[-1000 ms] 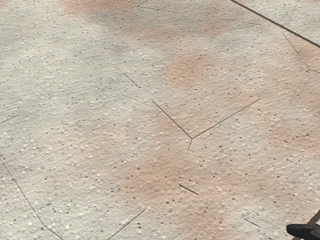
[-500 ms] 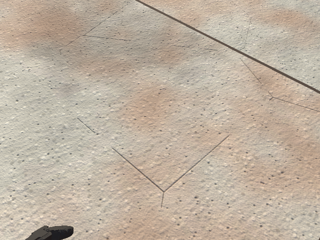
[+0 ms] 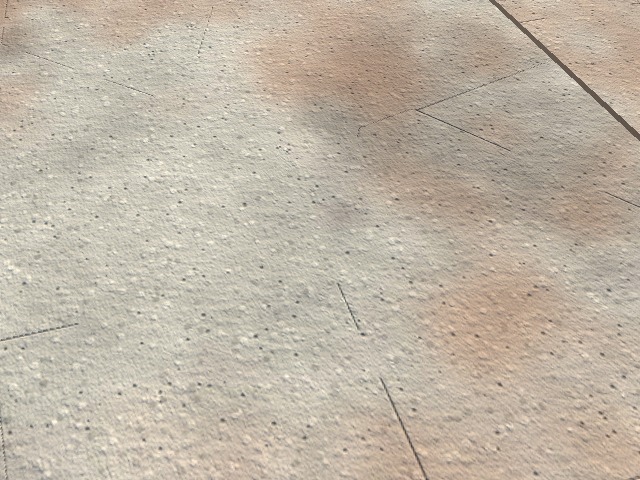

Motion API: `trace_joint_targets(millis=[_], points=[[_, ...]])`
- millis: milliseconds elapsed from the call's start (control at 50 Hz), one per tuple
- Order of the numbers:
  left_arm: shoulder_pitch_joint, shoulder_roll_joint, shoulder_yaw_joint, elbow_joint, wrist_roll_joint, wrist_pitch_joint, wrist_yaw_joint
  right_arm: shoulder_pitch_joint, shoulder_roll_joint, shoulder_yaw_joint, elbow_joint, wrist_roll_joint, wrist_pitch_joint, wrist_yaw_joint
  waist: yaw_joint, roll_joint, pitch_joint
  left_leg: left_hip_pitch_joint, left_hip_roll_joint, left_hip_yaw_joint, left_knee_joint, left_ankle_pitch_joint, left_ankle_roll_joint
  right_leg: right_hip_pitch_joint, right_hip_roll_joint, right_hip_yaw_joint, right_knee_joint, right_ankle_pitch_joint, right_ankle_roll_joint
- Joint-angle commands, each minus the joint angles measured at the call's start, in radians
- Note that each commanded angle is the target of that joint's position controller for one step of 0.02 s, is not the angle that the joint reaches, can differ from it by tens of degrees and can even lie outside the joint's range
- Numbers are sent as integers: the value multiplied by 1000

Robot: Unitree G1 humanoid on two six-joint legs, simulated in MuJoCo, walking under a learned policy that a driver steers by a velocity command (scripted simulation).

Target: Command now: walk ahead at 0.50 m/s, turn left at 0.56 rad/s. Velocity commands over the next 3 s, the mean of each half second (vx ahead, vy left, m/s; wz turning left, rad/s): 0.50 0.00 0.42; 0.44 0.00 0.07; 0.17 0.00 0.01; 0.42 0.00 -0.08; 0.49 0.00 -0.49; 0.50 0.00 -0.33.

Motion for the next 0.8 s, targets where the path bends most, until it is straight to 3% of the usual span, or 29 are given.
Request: trace_joint_targets(millis=[20, 40, 80, 100, 120, 140, 160, 180, 200, 220, 240, 280, 320, 380, 440, 500, 560, 600, 620, 640, 660, 680, 700, 720, 740, 760, 780, 800], points=[[-49, 179, 41, -57, -16, -5, 5, -98, -30, 1, -105, 2, -11, 19, -16, -95, 51, 14, -5, 34, -88, 10, 30, -8, -288, 71, -69, 373, -141], [-41, 188, 44, -50, -21, 1, 5, -111, -38, -2, -117, 1, -10, 23, -19, -98, 52, 20, -16, 49, -107, -28, 45, 22, -296, 57, -43, 424, -132], [-43, 219, 53, -48, -29, 15, 9, -83, -68, -17, -127, -4, -4, 26, -54, -127, 12, 116, -73, 105, -126, -130, 84, 60, -297, 18, 75, 720, -110], [-47, 233, 57, -48, -33, 23, 12, -9, -96, -34, -115, -6, 0, 24, -103, -136, -40, 228, -116, 135, -138, -167, 110, 58, -287, -5, 202, 875, -97], [-56, 223, 51, -52, -36, 29, 16, 145, -142, -63, -75, -3, 4, 16, -190, -117, -120, 449, -162, 147, -197, -114, 145, -14, -254, -38, 405, 908, -68], [-35, 181, 33, -65, -12, 24, 20, 316, -220, -97, -33, 3, 15, -5, -258, -23, -212, 763, -83, -14, -210, -93, 198, -255, -214, -40, 706, 632, -22], [53, 35, -15, -129, 29, 0, 6, 267, -334, -106, -46, 9, 5, -11, -122, 247, -288, 1051, 177, -601, -318, -262, 382, -702, -6, 47, 1055, -296, 39], [-43, 119, -6, -134, -6, -35, -7, 302, -252, -81, -79, 2, -11, -5, -206, 124, -413, 1091, 234, -805, -455, -395, 412, -796, -1, 271, 1156, -328, 25], [-134, 164, 6, -164, -41, -51, -14, 272, -197, -64, -62, -7, -26, -1, -213, 70, -264, 998, 205, -660, -473, -329, 359, -870, -43, 270, 1138, -227, 6], [-137, 147, -1, -157, -32, -58, -9, 217, -166, -54, -60, -5, -32, -2, -169, 1, -181, 853, 165, -526, -469, -228, 323, -833, -91, 261, 1052, -136, -5], [-129, 146, 1, -141, -8, -57, -2, 148, -131, -42, -68, -10, -33, -5, -127, -27, -128, 717, 130, -425, -472, -103, 295, -762, -125, 255, 968, -81, 2], [-89, 145, 7, -124, 2, -32, -4, 92, -96, -27, -82, -29, -38, -11, -76, 5, -106, 570, 94, -334, -515, 60, 286, -643, -151, 254, 900, -24, 15], [-83, 112, -1, -116, 10, -12, -3, 105, -107, -28, -60, -24, -49, -17, -68, -1, -91, 504, 82, -261, -545, 157, 295, -619, -147, 233, 834, 19, 41], [-179, 80, -14, -142, 12, -4, -2, 140, -125, -31, -25, -20, -53, -31, -96, 0, -41, 485, 48, -176, -576, 164, 267, -652, -140, 224, 650, 201, 63], [-276, 60, -25, -159, 3, -12, -14, 179, -132, -30, 5, -14, -52, -37, -140, 10, -13, 485, 20, -126, -584, 62, 224, -606, -105, 210, 443, 389, 56], [-356, 64, -27, -182, -9, -19, -28, 233, -144, -32, 43, -8, -50, -36, -173, 14, 24, 538, 57, -152, -580, -8, 222, -605, -85, 210, 345, 424, 39], [-391, 80, -23, -204, -8, -27, -44, 268, -148, -36, 73, -6, -38, -39, -176, 20, 37, 667, 111, -188, -520, 57, 212, -653, -73, 217, 282, 328, 1], [-360, 92, -18, -201, -7, -31, -50, 268, -155, -40, 84, -6, -28, -44, -153, 39, 24, 718, 129, -199, -473, 157, 192, -609, -58, 205, 258, 245, -28], [-312, 107, -11, -190, -6, -32, -48, 255, -162, -42, 84, -6, -24, -46, -123, 51, -5, 725, 117, -188, -417, 294, 179, -529, -34, 181, 246, 208, -46], [-201, 135, 7, -158, -4, -34, -42, 240, -155, -37, 82, -8, -19, -47, -61, 41, -77, 710, 73, -151, -289, 448, 157, -367, -5, 151, 220, 226, -75], [-41, 183, 23, -125, 6, -34, -35, 235, -121, -21, 67, -18, -18, -48, 9, 10, -215, 588, 22, -109, -70, 385, 123, -93, -91, 228, 269, 279, -130], [84, 273, 47, -106, 20, -29, -31, 345, -43, 4, 47, -17, -33, -45, 0, -203, -378, 211, -129, -35, 316, 1, 40, 308, -327, 632, 251, 154, -282], [122, 209, 32, -81, -6, -23, -37, 342, -52, 8, 56, -11, -48, -42, 14, -320, -420, 21, -187, -106, 484, -542, 23, 387, -398, 916, 101, -25, -331], [62, 158, 13, -89, -19, -18, -34, 258, -130, -11, 40, 10, -58, -35, 21, -224, -263, -80, -123, -130, 554, -505, 31, 278, -376, 823, 69, -148, -284], [-5, 135, 5, -102, -11, -11, -29, 180, -133, -10, 20, 14, -64, -32, 3, -146, -157, -87, -69, -86, 527, -418, 37, 137, -338, 696, 48, -131, -248], [-59, 117, -3, -106, 0, -7, -29, 135, -124, -10, 9, 0, -65, -32, -25, -103, -70, -68, -33, -60, 454, -350, 34, -2, -297, 607, 12, -47, -236], [-92, 91, -13, -111, 10, -11, -30, 139, -118, -16, 15, -11, -59, -34, -56, -113, -44, -15, 0, -62, 395, -300, 31, -87, -264, 545, -16, 36, -225], [-108, 89, -15, -111, 13, -14, -31, 166, -99, -14, 24, -11, -52, -33, -78, -133, -39, 35, 10, -57, 368, -274, 23, -140, -244, 507, -41, 92, -226]])
Next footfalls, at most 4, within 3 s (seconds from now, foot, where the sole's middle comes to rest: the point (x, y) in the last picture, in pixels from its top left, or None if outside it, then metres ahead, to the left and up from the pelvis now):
0.14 left None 0.24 0.14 -0.78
0.66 right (372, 432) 0.57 -0.02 -0.78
1.12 left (260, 349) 0.75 0.24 -0.78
1.42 right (367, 366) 0.73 0.00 -0.78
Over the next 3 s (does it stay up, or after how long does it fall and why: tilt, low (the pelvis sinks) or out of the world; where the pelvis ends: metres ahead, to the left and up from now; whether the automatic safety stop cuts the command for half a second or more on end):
stays up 1.43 0.19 0.01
